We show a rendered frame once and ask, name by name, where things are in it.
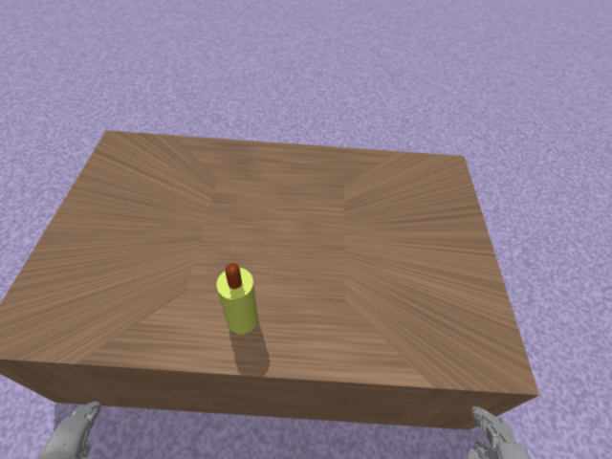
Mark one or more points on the left robot hand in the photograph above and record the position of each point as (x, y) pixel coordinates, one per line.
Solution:
(72, 433)

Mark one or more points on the right robot hand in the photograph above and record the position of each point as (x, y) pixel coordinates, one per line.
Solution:
(499, 435)

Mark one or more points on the bottle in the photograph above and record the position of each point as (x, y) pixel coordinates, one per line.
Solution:
(236, 292)

